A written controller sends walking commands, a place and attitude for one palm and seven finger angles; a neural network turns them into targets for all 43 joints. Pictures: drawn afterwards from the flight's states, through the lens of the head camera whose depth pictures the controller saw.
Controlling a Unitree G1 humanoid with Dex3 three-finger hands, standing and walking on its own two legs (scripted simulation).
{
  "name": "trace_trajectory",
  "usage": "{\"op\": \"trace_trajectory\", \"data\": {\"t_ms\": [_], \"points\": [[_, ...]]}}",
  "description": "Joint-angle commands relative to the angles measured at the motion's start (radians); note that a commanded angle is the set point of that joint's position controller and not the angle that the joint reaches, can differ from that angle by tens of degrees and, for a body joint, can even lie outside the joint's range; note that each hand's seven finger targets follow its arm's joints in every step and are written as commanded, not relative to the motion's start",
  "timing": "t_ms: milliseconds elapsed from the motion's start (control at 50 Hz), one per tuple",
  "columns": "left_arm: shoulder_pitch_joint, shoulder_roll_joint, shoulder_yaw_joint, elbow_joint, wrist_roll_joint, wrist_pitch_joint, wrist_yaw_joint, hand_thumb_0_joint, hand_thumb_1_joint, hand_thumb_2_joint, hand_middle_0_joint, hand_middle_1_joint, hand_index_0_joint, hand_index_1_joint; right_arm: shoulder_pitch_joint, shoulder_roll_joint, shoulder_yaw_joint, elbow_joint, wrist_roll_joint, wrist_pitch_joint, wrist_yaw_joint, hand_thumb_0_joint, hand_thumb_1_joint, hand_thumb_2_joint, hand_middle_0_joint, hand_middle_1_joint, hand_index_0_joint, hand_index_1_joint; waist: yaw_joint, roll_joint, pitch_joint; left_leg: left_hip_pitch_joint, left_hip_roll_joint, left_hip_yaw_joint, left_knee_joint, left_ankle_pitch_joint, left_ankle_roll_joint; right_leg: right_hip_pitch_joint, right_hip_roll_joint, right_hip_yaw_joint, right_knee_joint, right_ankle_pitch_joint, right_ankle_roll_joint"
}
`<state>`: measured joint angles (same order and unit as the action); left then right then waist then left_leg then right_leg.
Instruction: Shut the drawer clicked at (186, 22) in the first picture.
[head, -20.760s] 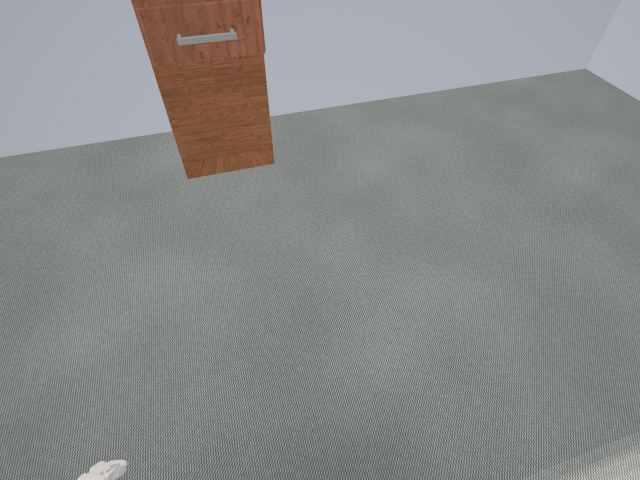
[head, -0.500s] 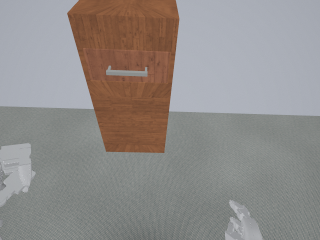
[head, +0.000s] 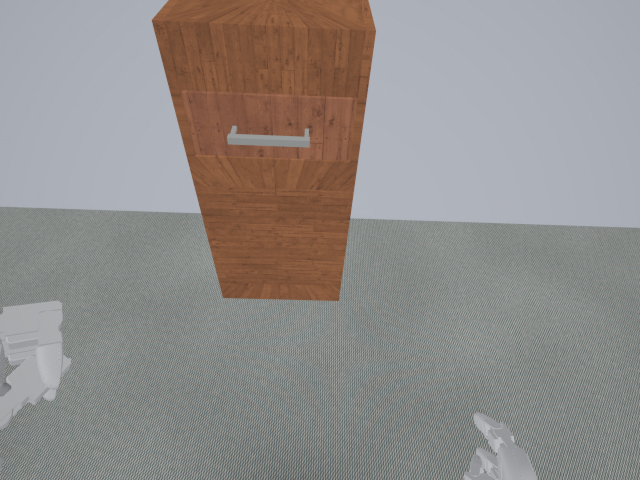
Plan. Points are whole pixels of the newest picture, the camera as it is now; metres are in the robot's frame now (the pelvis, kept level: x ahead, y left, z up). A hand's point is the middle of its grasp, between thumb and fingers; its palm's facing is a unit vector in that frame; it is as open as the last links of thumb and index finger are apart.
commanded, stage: let the arm hang, fingers relaxed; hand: left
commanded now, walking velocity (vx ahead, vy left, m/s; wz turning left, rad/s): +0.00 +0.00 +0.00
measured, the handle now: (269, 135) +0.83 +0.16 -0.03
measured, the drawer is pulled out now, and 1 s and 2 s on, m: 0.00 0.00 0.00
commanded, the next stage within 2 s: look to check the result in 1.12 s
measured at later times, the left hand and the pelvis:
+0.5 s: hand out of the picture -0.09 +0.16 -0.18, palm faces +0.08 -0.98 -0.18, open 4.3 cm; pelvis -0.01 -0.02 +0.00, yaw +4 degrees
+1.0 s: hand out of the picture +0.01 +0.13 -0.17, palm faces +0.09 -0.98 -0.19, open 7.3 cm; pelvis +0.01 -0.04 +0.00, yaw +3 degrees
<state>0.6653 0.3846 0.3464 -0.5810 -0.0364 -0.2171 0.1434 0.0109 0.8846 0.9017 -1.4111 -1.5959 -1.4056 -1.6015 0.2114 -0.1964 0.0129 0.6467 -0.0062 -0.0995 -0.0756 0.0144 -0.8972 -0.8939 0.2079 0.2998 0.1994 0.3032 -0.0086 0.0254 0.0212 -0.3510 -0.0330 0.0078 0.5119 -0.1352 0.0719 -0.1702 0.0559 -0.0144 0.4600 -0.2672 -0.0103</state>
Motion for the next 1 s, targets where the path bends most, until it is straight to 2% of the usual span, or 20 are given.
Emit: {"op": "trace_trajectory", "data": {"t_ms": [0,20,40,80,120,160,200,220,260,280,340,400,440,500,600,700,740,780,820,980], "points": [[-0.221,0.005,-0.225,0.677,0.087,0.123,-0.117,0.0,0.9,0.9,-1.4,-1.6,-1.4,-1.6,-0.115,-0.36,-0.107,0.089,-0.001,-0.083,0.067,0.0,-0.9,-0.9,0.2,0.3,0.2,0.3,-0.057,0.186,0.082,-0.049,0.218,-0.392,-0.17,-0.044,0.015,-0.24,-0.078,0.019,0.225,-0.055,-0.014],[-0.219,-0.009,-0.211,0.699,0.077,0.204,-0.129,0.0,0.9,0.9,-1.36,-1.557,-1.36,-1.557,-0.066,-0.281,-0.099,0.075,0.006,-0.016,0.065,0.0,-0.9,-0.9,0.2,0.3,0.2,0.3,-0.03,0.096,-0.017,0.035,0.217,-0.297,-0.142,0.204,0.017,-0.21,-0.095,0.064,0.243,-0.174,-0.002],[-0.213,-0.038,-0.228,0.722,0.07,0.216,-0.131,0.0,0.9,0.9,-1.32,-1.513,-1.32,-1.513,-0.033,-0.255,-0.085,0.066,-0.004,0.003,0.061,0.0,-0.9,-0.9,0.2,0.3,0.2,0.3,-0.019,-0.052,-0.096,0.081,0.251,-0.331,-0.121,0.189,0.057,-0.208,-0.075,0.063,0.293,-0.262,-0.002],[-0.238,-0.034,-0.237,0.826,0.074,0.216,-0.135,0.0,0.9,0.9,-1.24,-1.427,-1.24,-1.427,-0.026,-0.246,-0.072,0.057,-0.018,0.023,0.057,0.0,-0.9,-0.9,0.2,0.3,0.2,0.3,0.0,-0.147,-0.155,0.135,0.241,-0.365,-0.131,0.162,0.083,-0.176,-0.066,0.064,0.267,-0.229,-0.011],[-0.278,-0.003,-0.246,0.967,0.071,0.22,-0.139,0.0,0.9,0.9,-1.16,-1.34,-1.16,-1.34,-0.046,-0.26,-0.074,0.077,-0.018,0.04,0.062,0.0,-0.9,-0.9,0.2,0.3,0.2,0.3,0.016,-0.064,-0.151,0.104,0.206,-0.325,-0.17,0.099,0.052,-0.114,-0.065,0.063,0.198,-0.144,-0.016],[-0.285,0.045,-0.25,1.121,0.069,0.229,-0.137,0.0,0.9,0.9,-1.08,-1.253,-1.08,-1.253,-0.081,-0.259,-0.075,0.11,-0.016,0.06,0.066,0.0,-0.9,-0.9,0.2,0.3,0.2,0.3,0.033,0.05,-0.101,-0.012,0.166,-0.305,-0.234,-0.164,0.026,-0.025,-0.08,0.085,0.125,-0.128,-0.03],[-0.301,0.057,-0.267,1.266,0.069,0.228,-0.14,0.0,0.9,0.9,-1.0,-1.167,-1.0,-1.167,-0.102,-0.248,-0.076,0.147,-0.019,0.083,0.068,0.0,-0.9,-0.9,0.2,0.3,0.2,0.3,0.038,-0.001,-0.022,-0.068,0.108,-0.263,-0.251,-0.36,-0.007,-0.04,-0.083,0.11,0.009,-0.187,-0.059],[-0.311,0.072,-0.274,1.319,0.07,0.224,-0.141,0.0,0.9,0.9,-0.96,-1.123,-0.96,-1.123,-0.092,-0.238,-0.078,0.162,-0.017,0.094,0.068,0.0,-0.9,-0.9,0.2,0.3,0.2,0.3,0.034,-0.091,-0.005,-0.045,0.071,-0.229,-0.202,-0.343,-0.022,-0.078,-0.105,0.151,-0.076,-0.246,-0.077],[-0.381,0.061,-0.29,1.393,0.062,0.217,-0.14,0.0,0.9,0.9,-0.88,-1.037,-0.88,-1.037,-0.052,-0.182,-0.075,0.217,-0.014,0.109,0.066,0.0,-0.9,-0.9,0.2,0.3,0.2,0.3,-0.01,-0.098,0.001,0.15,-0.006,-0.109,0.04,-0.158,-0.054,-0.275,-0.216,0.279,-0.235,-0.344,-0.138],[-0.45,0.042,-0.298,1.412,0.056,0.213,-0.136,0.0,0.9,0.9,-0.84,-0.993,-0.84,-0.993,-0.006,-0.157,-0.072,0.25,-0.014,0.109,0.063,0.0,-0.9,-0.9,0.2,0.3,0.2,0.3,-0.042,-0.055,0.015,0.215,0.003,-0.098,0.097,-0.098,-0.054,-0.334,-0.231,0.271,-0.239,-0.286,-0.148],[-0.417,-0.021,-0.304,1.512,0.049,0.206,-0.129,0.0,0.9,0.9,-0.72,-0.863,-0.72,-0.863,0.07,-0.138,-0.063,0.312,-0.013,0.103,0.052,0.0,-0.9,-0.9,0.2,0.3,0.2,0.3,-0.048,0.06,-0.037,0.253,0.077,-0.172,-0.041,-0.052,-0.034,-0.248,-0.148,0.16,-0.134,-0.147,-0.096],[-0.289,-0.054,-0.313,1.617,0.051,0.232,-0.126,0.0,0.9,0.9,-0.6,-0.733,-0.6,-0.733,0.066,-0.161,-0.065,0.349,-0.018,0.116,0.044,0.0,-0.9,-0.9,0.2,0.3,0.2,0.3,0.005,0.204,0.048,0.053,0.14,-0.324,-0.289,-0.45,-0.009,-0.142,-0.062,0.084,-0.041,-0.225,-0.063],[-0.226,-0.065,-0.316,1.666,0.054,0.233,-0.125,0.0,0.9,0.9,-0.52,-0.647,-0.52,-0.647,0.07,-0.167,-0.066,0.363,-0.017,0.116,0.037,0.0,-0.9,-0.9,0.2,0.3,0.2,0.3,0.033,0.139,0.048,-0.014,0.154,-0.345,-0.338,-0.478,0.01,-0.051,-0.053,0.065,-0.019,-0.173,-0.059],[-0.183,-0.085,-0.319,1.702,0.054,0.227,-0.126,0.0,0.9,0.9,-0.4,-0.517,-0.4,-0.517,0.085,-0.148,-0.072,0.383,-0.014,0.12,0.036,0.0,-0.9,-0.9,0.2,0.3,0.2,0.3,0.036,0.021,0.02,0.028,0.103,-0.249,-0.28,-0.36,-0.01,-0.035,-0.078,0.094,-0.101,-0.182,-0.067],[-0.274,-0.078,-0.32,1.7,0.044,0.21,-0.119,0.0,0.9,0.9,-0.2,-0.3,-0.2,-0.3,0.156,-0.08,-0.069,0.428,-0.009,0.123,0.041,0.0,-0.9,-0.9,0.2,0.3,0.2,0.3,-0.022,-0.107,0.042,0.227,0.051,-0.125,-0.034,-0.091,-0.038,-0.248,-0.17,0.159,-0.234,-0.271,-0.097],[-0.302,-0.119,-0.323,1.699,0.048,0.223,-0.108,0.0,0.9,0.9,-0.2,-0.3,-0.2,-0.3,0.196,-0.043,-0.061,0.455,-0.017,0.13,0.043,0.0,-0.9,-0.9,0.2,0.3,0.2,0.3,-0.034,-0.034,0.163,0.159,0.081,-0.159,-0.077,-0.186,-0.036,-0.321,-0.136,0.133,-0.183,-0.342,-0.093],[-0.265,-0.127,-0.32,1.706,0.048,0.229,-0.108,0.0,0.9,0.9,-0.2,-0.3,-0.2,-0.3,0.187,-0.039,-0.055,0.45,-0.022,0.123,0.039,0.0,-0.9,-0.9,0.2,0.3,0.2,0.3,-0.01,0.054,0.176,0.059,0.114,-0.24,-0.211,-0.288,-0.015,-0.229,-0.09,0.106,-0.107,-0.269,-0.071],[-0.224,-0.132,-0.315,1.715,0.05,0.229,-0.109,0.0,0.9,0.9,-0.2,-0.3,-0.2,-0.3,0.163,-0.06,-0.059,0.438,-0.021,0.114,0.035,0.0,-0.9,-0.9,0.2,0.3,0.2,0.3,0.02,0.051,0.131,-0.014,0.139,-0.298,-0.295,-0.376,0.003,-0.108,-0.072,0.081,-0.058,-0.18,-0.058],[-0.199,-0.136,-0.313,1.716,0.052,0.221,-0.11,0.0,0.9,0.9,-0.2,-0.3,-0.2,-0.3,0.137,-0.071,-0.064,0.428,-0.018,0.106,0.035,0.0,-0.9,-0.9,0.2,0.3,0.2,0.3,0.037,0.024,0.082,0.002,0.131,-0.274,-0.287,-0.316,0.004,-0.053,-0.079,0.081,-0.067,-0.124,-0.059],[-0.273,-0.161,-0.319,1.694,0.044,0.201,-0.103,0.0,0.9,0.9,-0.2,-0.3,-0.2,-0.3,0.158,-0.012,-0.05,0.455,-0.013,0.096,0.036,0.0,-0.9,-0.9,0.2,0.3,0.2,0.3,0.001,-0.018,0.06,0.151,0.096,-0.159,-0.164,0.027,-0.025,-0.087,-0.122,0.102,-0.13,-0.004,-0.054]]}}
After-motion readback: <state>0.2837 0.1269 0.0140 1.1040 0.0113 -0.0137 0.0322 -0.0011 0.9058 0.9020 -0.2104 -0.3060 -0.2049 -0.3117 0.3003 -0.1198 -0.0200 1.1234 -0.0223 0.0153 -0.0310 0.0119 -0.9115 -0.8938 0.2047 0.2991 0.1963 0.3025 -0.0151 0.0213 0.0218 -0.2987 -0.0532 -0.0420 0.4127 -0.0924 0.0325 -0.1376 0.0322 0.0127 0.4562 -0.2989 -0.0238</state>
